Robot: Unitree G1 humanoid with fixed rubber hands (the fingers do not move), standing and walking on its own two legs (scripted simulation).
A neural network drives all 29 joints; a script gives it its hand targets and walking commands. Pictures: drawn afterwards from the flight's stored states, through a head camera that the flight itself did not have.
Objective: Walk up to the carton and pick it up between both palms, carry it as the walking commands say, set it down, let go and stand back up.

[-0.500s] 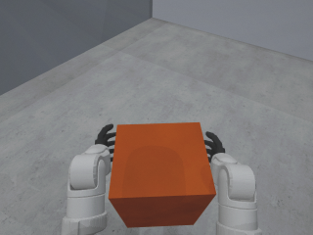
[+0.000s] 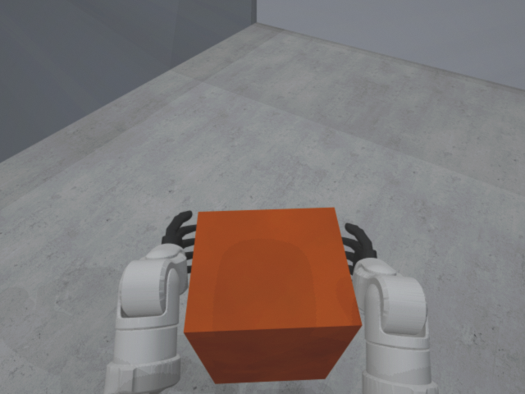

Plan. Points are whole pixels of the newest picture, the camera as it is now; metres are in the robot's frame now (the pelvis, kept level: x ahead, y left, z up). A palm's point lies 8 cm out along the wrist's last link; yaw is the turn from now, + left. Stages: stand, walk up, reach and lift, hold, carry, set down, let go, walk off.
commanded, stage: carry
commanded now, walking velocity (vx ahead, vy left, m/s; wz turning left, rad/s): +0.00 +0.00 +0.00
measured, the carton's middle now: (268, 304) +0.25 +0.00 +0.01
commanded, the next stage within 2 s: hold in 0.66 s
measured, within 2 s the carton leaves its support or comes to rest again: neither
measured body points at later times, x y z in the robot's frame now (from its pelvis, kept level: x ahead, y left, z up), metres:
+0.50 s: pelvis +0.01 +0.00 +0.00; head +0.01 +0.00 +0.45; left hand +0.31 +0.14 +0.05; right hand +0.31 -0.13 +0.05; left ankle +0.03 +0.09 -0.73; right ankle +0.03 -0.11 -0.73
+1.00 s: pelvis -0.01 -0.01 +0.00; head -0.01 -0.02 +0.45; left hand +0.28 +0.14 +0.03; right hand +0.28 -0.14 +0.03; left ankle +0.03 +0.09 -0.73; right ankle +0.03 -0.11 -0.73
